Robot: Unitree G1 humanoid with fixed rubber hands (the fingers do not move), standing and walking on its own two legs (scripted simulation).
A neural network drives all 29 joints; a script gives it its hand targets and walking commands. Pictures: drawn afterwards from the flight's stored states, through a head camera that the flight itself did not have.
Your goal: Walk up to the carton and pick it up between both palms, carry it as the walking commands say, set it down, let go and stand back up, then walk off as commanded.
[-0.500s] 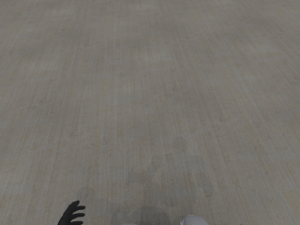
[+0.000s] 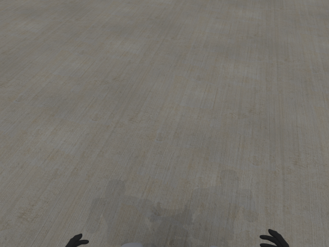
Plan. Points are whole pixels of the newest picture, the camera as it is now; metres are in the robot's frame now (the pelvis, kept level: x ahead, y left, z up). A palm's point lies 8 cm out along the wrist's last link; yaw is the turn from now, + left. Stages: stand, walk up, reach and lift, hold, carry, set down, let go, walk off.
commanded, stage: walk off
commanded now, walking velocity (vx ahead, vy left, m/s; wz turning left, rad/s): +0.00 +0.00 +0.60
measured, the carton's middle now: out of the picture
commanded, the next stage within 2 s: stand in 1.64 s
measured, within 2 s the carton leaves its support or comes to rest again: neither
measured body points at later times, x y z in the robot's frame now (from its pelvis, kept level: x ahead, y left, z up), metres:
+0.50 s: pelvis -0.03 -0.01 +0.01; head +0.02 -0.04 +0.46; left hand +0.05 +0.26 -0.09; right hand +0.09 -0.25 -0.15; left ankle -0.04 +0.10 -0.68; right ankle +0.00 -0.12 -0.72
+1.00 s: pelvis -0.07 +0.01 +0.01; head -0.05 +0.06 +0.46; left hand -0.15 +0.29 -0.13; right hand +0.16 -0.15 -0.11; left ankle -0.12 +0.09 -0.72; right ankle +0.00 -0.12 -0.66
